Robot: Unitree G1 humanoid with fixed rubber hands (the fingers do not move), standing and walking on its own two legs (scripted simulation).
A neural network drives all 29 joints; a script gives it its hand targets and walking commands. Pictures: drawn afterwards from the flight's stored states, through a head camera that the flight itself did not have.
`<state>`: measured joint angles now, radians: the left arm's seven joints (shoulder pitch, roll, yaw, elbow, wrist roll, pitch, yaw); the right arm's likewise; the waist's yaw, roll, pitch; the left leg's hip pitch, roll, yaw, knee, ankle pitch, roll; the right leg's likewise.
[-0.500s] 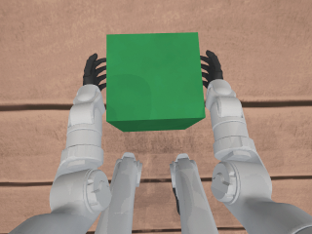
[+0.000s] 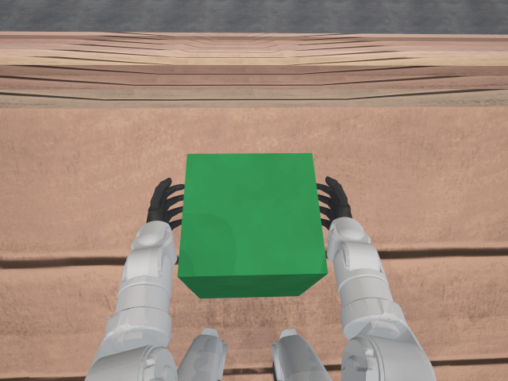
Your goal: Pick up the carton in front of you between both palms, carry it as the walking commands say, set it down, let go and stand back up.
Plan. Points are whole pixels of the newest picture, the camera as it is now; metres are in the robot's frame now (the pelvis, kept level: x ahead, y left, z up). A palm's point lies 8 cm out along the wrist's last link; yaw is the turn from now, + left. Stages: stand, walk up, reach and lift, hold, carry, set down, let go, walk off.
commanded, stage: reach and lift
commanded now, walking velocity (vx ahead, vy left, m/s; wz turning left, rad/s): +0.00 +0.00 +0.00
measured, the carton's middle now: (249, 233) +0.36 +0.01 -0.10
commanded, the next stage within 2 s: hold in 1.48 s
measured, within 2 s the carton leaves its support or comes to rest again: neither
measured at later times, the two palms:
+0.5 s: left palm (133, 207) +0.32 +0.15 +0.11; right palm (375, 210) +0.32 -0.15 +0.10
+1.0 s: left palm (131, 202) +0.32 +0.15 +0.12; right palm (378, 207) +0.32 -0.15 +0.11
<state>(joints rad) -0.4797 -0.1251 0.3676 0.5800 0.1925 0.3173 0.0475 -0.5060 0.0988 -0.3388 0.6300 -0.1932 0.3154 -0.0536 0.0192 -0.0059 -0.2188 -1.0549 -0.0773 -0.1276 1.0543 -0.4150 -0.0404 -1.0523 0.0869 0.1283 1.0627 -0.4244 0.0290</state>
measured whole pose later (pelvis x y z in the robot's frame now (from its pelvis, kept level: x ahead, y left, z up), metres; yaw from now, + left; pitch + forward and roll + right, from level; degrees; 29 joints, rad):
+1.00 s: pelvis +0.02 +0.00 +0.09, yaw +0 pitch -3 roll +0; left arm -0.31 -0.16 0.29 0.36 0.29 0.63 -0.01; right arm -0.31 0.16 -0.29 0.37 -0.30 0.63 0.00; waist 0.01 0.00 -0.01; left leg -0.16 -0.04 -0.14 0.43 -0.21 -0.02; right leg -0.16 0.04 0.14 0.43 -0.22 0.01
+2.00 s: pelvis +0.02 +0.00 +0.09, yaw +0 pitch -7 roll +0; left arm -0.30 -0.16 0.26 0.26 0.29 0.75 -0.02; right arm -0.30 0.16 -0.26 0.27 -0.29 0.76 0.01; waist 0.00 0.00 0.01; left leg -0.06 -0.03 -0.13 0.37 -0.19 -0.02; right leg -0.06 0.03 0.13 0.38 -0.20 0.01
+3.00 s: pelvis +0.35 +0.05 +0.09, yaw -2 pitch +6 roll -2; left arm -0.19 -0.14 0.12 -0.34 0.10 1.23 0.09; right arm -0.18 0.14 -0.13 -0.35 -0.11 1.24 -0.10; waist -0.03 0.03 -0.11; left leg -0.12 0.02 0.19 0.32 -0.30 0.05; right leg -0.57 -0.07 -0.12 0.92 -0.31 0.00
